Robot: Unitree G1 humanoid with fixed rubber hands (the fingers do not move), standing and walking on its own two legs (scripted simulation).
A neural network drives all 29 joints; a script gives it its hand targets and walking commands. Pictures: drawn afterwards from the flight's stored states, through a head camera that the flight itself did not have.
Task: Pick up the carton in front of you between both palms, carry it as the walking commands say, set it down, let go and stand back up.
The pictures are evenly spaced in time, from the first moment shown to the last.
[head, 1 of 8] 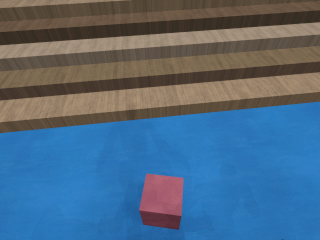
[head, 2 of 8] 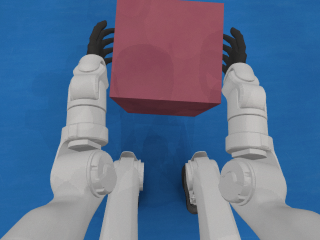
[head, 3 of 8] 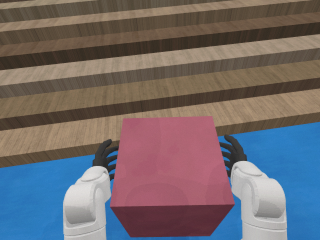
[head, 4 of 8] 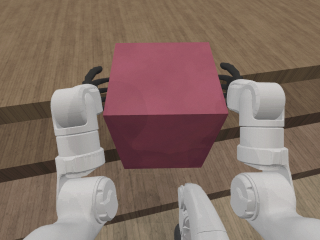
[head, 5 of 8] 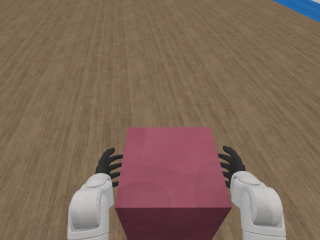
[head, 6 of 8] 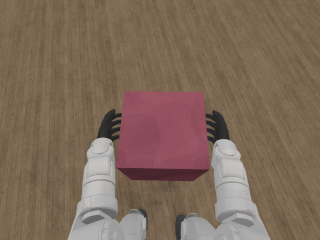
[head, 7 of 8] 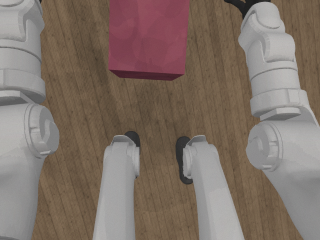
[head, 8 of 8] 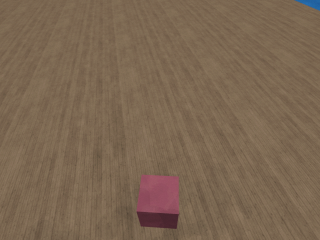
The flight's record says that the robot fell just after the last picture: no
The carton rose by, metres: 1.90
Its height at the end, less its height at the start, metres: +1.13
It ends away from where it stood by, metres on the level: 5.20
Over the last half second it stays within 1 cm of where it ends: yes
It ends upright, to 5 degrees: yes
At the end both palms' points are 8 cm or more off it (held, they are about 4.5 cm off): yes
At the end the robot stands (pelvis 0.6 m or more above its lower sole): yes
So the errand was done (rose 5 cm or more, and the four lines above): yes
